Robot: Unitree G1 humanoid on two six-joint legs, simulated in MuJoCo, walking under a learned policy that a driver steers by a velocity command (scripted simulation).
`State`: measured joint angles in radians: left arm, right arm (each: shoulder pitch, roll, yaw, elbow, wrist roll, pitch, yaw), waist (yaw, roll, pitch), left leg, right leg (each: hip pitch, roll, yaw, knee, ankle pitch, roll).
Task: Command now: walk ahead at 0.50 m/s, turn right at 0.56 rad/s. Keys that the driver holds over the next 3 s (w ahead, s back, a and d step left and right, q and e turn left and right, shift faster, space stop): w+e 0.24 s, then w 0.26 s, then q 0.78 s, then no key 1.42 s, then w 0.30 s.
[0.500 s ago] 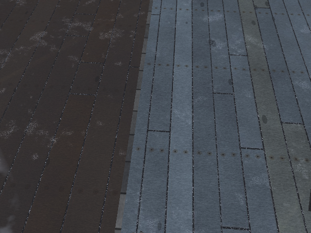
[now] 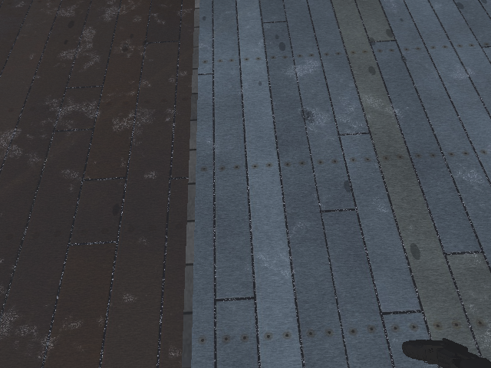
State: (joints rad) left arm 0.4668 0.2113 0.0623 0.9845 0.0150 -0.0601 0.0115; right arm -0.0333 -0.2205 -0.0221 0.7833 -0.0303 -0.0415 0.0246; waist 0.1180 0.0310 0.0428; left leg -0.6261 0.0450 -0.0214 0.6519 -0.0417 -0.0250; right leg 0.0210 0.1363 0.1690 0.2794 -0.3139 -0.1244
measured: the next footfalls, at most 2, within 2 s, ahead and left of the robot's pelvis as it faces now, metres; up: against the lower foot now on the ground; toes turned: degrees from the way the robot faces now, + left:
left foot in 0.08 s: +0.23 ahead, +0.12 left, +0.00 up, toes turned -5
right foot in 0.60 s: +0.43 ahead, -0.14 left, +0.00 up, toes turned -17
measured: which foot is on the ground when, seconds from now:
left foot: up 0.00-0.06, down 0.08-0.60, up 0.62-1.00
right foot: down 0.00-0.10, up 0.12-0.58, down 0.60-1.00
